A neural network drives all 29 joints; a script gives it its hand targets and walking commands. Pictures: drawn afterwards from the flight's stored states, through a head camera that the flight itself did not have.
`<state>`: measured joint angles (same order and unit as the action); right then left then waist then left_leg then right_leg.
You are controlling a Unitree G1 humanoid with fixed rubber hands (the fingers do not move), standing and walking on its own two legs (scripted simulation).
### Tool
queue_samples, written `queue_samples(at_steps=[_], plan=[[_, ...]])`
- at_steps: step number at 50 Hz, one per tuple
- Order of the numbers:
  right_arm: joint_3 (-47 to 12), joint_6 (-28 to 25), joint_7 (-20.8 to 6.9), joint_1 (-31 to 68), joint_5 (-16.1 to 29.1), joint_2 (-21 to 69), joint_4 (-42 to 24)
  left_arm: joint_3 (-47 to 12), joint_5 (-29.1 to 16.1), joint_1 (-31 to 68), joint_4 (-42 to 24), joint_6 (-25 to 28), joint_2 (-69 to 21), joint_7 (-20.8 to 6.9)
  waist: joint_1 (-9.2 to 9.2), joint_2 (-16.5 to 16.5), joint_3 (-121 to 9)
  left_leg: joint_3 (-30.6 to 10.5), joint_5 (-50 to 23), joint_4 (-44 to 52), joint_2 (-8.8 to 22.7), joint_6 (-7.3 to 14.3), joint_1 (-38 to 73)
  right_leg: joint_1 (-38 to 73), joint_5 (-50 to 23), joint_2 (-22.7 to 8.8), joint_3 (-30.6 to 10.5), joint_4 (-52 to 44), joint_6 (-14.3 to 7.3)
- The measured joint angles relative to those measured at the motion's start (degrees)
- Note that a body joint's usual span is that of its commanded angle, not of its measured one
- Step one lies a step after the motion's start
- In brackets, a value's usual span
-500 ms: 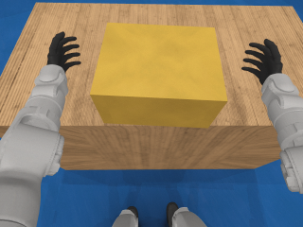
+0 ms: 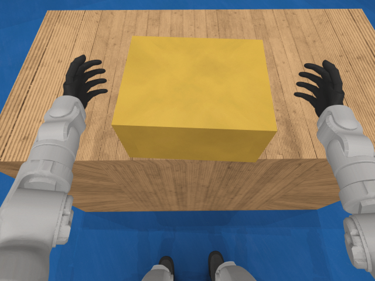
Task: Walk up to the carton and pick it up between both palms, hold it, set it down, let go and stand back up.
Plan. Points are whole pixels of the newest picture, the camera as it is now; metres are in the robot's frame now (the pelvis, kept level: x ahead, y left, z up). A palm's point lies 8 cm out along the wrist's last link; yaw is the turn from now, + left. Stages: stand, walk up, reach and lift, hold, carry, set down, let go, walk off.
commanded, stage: set down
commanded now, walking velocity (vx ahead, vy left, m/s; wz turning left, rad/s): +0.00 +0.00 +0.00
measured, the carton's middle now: (194, 99) +0.51 -0.01 +0.00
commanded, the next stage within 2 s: none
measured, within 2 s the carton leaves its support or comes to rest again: neither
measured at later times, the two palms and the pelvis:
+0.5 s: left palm (66, 141) +0.39 +0.26 +0.04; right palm (319, 141) +0.36 -0.24 +0.05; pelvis +0.03 +0.01 +0.01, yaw +0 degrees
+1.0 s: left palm (64, 181) +0.31 +0.26 +0.02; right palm (316, 181) +0.29 -0.23 +0.02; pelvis +0.02 +0.01 +0.02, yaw +0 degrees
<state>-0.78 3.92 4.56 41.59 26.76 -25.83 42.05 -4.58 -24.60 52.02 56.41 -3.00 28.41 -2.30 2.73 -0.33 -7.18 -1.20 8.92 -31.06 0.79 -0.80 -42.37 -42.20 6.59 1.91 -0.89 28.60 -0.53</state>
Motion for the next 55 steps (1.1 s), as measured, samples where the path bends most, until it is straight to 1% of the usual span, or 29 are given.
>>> queue_samples(at_steps=[7, 16, 20, 24, 26, 28, 33, 38, 45, 55], plan=[[-0.1, -0.7, -0.7, -6.6, -0.3, 0.8, -1.1, 1.1, 1.2, -6.0, -1.9, 0.3, -1.1, -0.8, -0.27, 0.1, 1.2, 0.1, 1.0, 1.9, -0.2, 0.4, 7.2, 7.3, 0.9, -0.3, -0.2, -2.1, 0.3], [-0.2, -4.5, -1.4, -16.4, -1.6, 3.4, -3.9, 3.4, 4.6, -17.0, -7.5, 2.7, -3.7, -1.8, -0.93, 0.1, 3.8, 0.1, 2.4, 3.1, -0.4, 0.7, 15.1, 15.7, 1.9, -0.4, -0.1, -4.2, 0.6], [1.2, -5.1, -2.0, -20.1, -2.9, 4.8, -4.9, 2.9, 4.6, -21.6, -9.3, 3.1, -4.5, -0.8, -1.26, 0.0, 4.3, 0.0, 3.0, 2.8, -0.4, 0.8, 16.6, 17.3, 2.4, -0.5, -0.1, -4.1, 0.7], [2.4, -6.2, -2.5, -23.2, -3.5, 5.6, -7.5, 2.7, 4.4, -26.5, -13.8, 4.1, -5.2, 0.4, -1.52, 0.1, 4.7, 0.1, 3.5, 2.2, -0.4, 0.9, 17.3, 18.2, 2.7, -0.4, -0.1, -4.0, 0.7], [2.3, -7.1, -2.7, -24.9, -3.5, 5.6, -9.2, 3.1, 4.9, -29.2, -16.7, 4.7, -5.6, 0.4, -1.61, 0.1, 5.1, 0.1, 3.6, 2.4, -0.3, 0.9, 18.3, 19.3, 2.6, -0.3, -0.1, -4.4, 0.8], [2.3, -7.6, -2.8, -26.2, -3.8, 5.8, -9.7, 3.2, 5.4, -31.2, -18.0, 5.2, -6.0, 0.0, -1.54, 0.0, 5.4, 0.1, 3.7, 2.6, -0.3, 1.0, 19.4, 20.4, 2.6, -0.4, -0.1, -4.8, 0.8], [3.1, -7.7, -3.1, -28.0, -4.9, 6.7, -8.7, 2.3, 5.3, -33.2, -17.1, 5.9, -6.1, 0.4, -1.61, -0.4, 5.7, 0.2, 3.7, 2.9, -0.5, 1.1, 21.3, 22.0, 3.0, -0.6, -0.2, -4.4, 0.8], [3.1, -8.4, -3.3, -30.4, -5.2, 7.6, -9.0, 1.8, 5.1, -35.5, -17.4, 8.0, -6.3, 0.9, -1.83, -0.6, 6.1, 0.3, 3.8, 2.9, -0.6, 1.1, 22.9, 23.3, 3.3, -0.6, -0.4, -3.9, 0.8], [2.3, -10.0, -2.8, -34.0, -6.6, 9.6, -9.5, 1.3, 4.8, -38.8, -16.9, 10.8, -6.7, 0.5, -1.78, -0.5, 7.4, 0.3, 3.8, 3.0, -0.8, 1.1, 25.4, 25.5, 3.7, -0.8, -0.3, -3.3, 0.7], [2.2, -11.3, -2.0, -38.4, -9.2, 12.5, -11.4, -0.2, 3.1, -43.6, -16.7, 14.5, -7.5, 1.5, -2.38, -0.7, 9.0, 0.5, 4.0, 2.5, -0.8, 0.9, 27.0, 26.5, 4.5, -0.8, -0.5, -1.5, 0.5]])
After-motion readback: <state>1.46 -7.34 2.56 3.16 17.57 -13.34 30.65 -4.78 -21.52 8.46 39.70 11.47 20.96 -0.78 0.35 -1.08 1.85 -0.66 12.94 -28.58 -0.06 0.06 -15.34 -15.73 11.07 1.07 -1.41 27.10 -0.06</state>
